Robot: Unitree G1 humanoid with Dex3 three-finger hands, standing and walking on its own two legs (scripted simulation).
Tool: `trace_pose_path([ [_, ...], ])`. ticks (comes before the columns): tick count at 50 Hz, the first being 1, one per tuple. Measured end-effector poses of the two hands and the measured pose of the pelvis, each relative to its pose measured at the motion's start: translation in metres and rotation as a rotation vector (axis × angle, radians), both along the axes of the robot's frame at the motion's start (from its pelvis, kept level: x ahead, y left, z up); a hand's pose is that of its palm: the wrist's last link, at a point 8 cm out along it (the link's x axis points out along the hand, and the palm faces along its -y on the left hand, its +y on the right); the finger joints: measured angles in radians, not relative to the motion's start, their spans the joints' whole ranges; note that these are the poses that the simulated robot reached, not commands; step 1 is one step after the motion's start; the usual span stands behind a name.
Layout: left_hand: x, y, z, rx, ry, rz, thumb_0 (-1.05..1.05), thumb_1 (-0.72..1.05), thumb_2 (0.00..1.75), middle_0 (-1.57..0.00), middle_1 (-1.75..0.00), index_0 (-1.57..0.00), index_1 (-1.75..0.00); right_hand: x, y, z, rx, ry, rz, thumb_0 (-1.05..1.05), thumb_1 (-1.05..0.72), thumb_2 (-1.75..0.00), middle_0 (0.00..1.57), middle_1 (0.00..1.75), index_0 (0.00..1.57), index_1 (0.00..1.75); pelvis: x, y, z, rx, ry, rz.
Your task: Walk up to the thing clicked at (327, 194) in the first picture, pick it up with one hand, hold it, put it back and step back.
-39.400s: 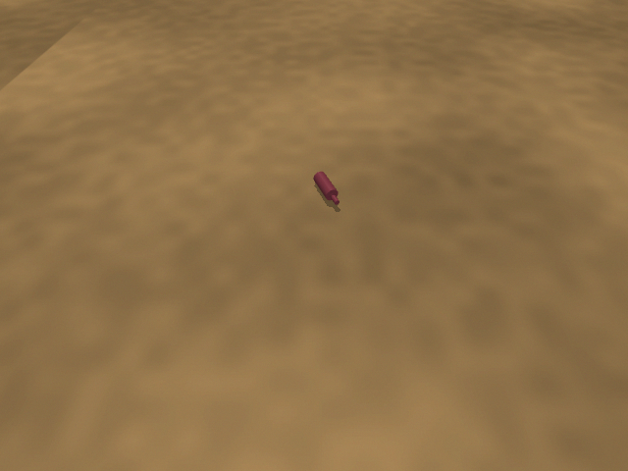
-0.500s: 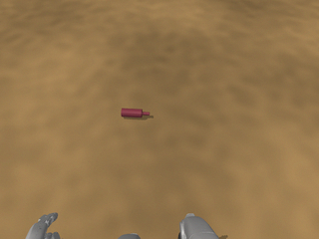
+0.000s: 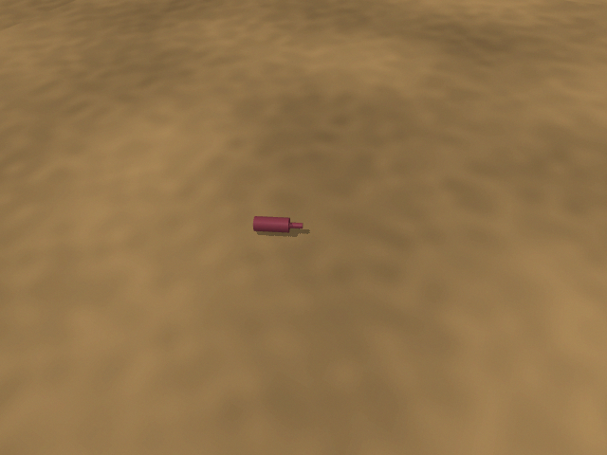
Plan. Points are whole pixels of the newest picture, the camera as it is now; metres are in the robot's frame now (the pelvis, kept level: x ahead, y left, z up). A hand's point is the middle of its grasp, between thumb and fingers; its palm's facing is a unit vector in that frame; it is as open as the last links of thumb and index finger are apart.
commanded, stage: step back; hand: left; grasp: from above
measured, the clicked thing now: (278, 224) +1.11 +0.19 -0.73
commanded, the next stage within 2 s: stand in 0.88 s
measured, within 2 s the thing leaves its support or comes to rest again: neither
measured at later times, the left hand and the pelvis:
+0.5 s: hand out of the picture +0.08 +0.27 -0.13, palm faces +0.02 -0.92 -0.39, open 7.4 cm; pelvis +0.03 +0.00 +0.01, yaw +0 degrees
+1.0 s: hand out of the picture +0.14 +0.28 -0.14, palm faces -0.01 -0.94 -0.35, open 7.4 cm; pelvis +0.05 +0.02 +0.02, yaw -1 degrees
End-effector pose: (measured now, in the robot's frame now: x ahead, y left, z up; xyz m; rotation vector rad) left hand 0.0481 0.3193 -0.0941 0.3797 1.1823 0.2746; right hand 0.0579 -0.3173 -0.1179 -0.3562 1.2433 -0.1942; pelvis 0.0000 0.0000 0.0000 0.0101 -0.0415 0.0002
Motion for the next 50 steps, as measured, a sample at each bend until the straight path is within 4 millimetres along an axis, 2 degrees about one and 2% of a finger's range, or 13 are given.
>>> trace_pose_path([
  [4, -0.007, 0.010, -0.004, -0.010, 0.028, 0.004, 0.01, 0.90, 0.90, -0.21, -0.30, -0.21, -0.30, -0.015, 0.015, 0.004, 0.012, -0.006, -0.014, 0.01, -0.90, -0.90, 0.20, 0.30, 0.20, 0.30, -0.005, 0.006, 0.002, 0.019, -0.009, -0.010],
  [7, -0.004, 0.011, -0.004, -0.018, 0.037, -0.008, 0.01, 0.90, 0.90, -0.21, -0.30, -0.21, -0.30, -0.021, 0.019, 0.010, 0.020, -0.025, -0.023, 0.01, -0.90, -0.90, 0.20, 0.30, 0.20, 0.30, -0.006, 0.004, 0.006, 0.013, -0.009, -0.019],
  [14, 0.018, -0.007, -0.002, -0.013, -0.011, -0.036, 0.01, 0.90, 0.90, -0.21, -0.30, -0.21, -0.30, -0.018, 0.002, 0.002, 0.026, -0.028, -0.049, 0.01, -0.90, -0.90, 0.20, 0.30, 0.20, 0.30, 0.000, -0.011, 0.002, -0.022, -0.013, -0.018],
  [19, 0.022, -0.018, 0.004, -0.028, -0.048, -0.011, 0.01, 0.90, 0.90, -0.21, -0.30, -0.21, -0.30, 0.004, -0.005, 0.005, 0.011, -0.020, -0.020, 0.01, -0.90, -0.90, 0.20, 0.30, 0.20, 0.30, 0.010, -0.012, 0.007, -0.010, -0.010, -0.006],
  [24, 0.025, -0.013, 0.002, -0.034, -0.018, 0.001, 0.01, 0.90, 0.90, -0.21, -0.30, -0.21, -0.30, 0.029, -0.002, 0.010, -0.001, -0.028, 0.011, 0.01, -0.90, -0.90, 0.20, 0.30, 0.20, 0.30, 0.024, -0.004, 0.009, -0.007, -0.007, 0.005],
  [28, 0.035, 0.000, -0.012, -0.043, 0.008, 0.007, 0.01, 0.90, 0.90, -0.21, -0.30, -0.21, -0.30, 0.049, 0.009, 0.007, -0.021, -0.041, 0.014, 0.01, -0.90, -0.90, 0.20, 0.30, 0.20, 0.30, 0.034, 0.007, 0.000, -0.005, -0.012, 0.011],
  [32, 0.049, 0.005, -0.021, -0.059, 0.024, 0.009, 0.01, 0.90, 0.90, -0.21, -0.30, -0.21, -0.30, 0.067, 0.026, 0.009, -0.007, -0.061, 0.020, 0.01, -0.90, -0.90, 0.20, 0.30, 0.20, 0.30, 0.039, 0.012, 0.000, -0.010, -0.002, -0.005],
  [40, 0.070, 0.002, -0.017, -0.078, 0.011, -0.009, 0.01, 0.90, 0.90, -0.21, -0.30, -0.21, -0.30, 0.105, 0.048, 0.017, 0.036, -0.120, 0.032, 0.01, -0.90, -0.90, 0.20, 0.30, 0.20, 0.30, 0.049, 0.015, 0.008, -0.027, 0.012, -0.013],
  [45, 0.079, 0.003, -0.011, -0.078, -0.003, -0.014, 0.01, 0.90, 0.90, -0.21, -0.30, -0.21, -0.30, 0.118, 0.052, 0.022, 0.047, -0.148, 0.030, 0.01, -0.90, -0.90, 0.20, 0.30, 0.20, 0.30, 0.051, 0.018, 0.012, -0.023, 0.007, -0.021],
  [50, 0.084, 0.000, -0.006, -0.085, -0.001, -0.021, 0.01, 0.90, 0.90, -0.21, -0.30, -0.21, -0.30, 0.114, 0.051, 0.025, 0.051, -0.148, 0.021, 0.01, -0.90, -0.90, 0.20, 0.30, 0.20, 0.30, 0.052, 0.020, 0.017, -0.019, 0.000, -0.016],
])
